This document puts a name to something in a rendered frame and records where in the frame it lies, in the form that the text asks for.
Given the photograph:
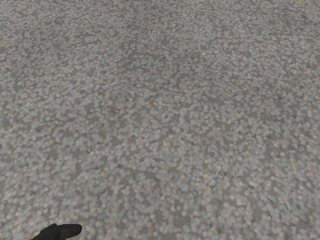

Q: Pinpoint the robot left hand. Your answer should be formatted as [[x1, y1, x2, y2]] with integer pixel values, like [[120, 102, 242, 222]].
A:
[[30, 223, 82, 240]]

